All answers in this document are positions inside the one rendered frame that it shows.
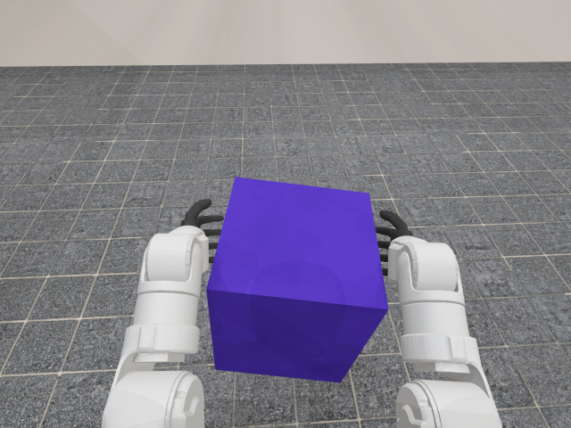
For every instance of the left robot forearm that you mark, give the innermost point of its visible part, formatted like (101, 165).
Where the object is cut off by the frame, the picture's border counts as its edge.
(164, 328)

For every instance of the carton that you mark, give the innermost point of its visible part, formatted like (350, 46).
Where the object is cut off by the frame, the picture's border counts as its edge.
(296, 286)

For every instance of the robot right upper arm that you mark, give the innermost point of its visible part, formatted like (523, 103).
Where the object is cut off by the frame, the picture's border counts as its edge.
(444, 404)

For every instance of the right robot hand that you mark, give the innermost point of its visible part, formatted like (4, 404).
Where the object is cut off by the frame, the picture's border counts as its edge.
(402, 230)

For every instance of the right robot forearm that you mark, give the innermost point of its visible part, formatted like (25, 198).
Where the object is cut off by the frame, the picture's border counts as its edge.
(435, 326)

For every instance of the robot left upper arm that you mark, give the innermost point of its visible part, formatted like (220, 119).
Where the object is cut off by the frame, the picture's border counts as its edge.
(156, 399)

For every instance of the left robot hand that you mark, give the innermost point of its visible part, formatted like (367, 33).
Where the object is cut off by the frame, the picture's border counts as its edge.
(191, 219)

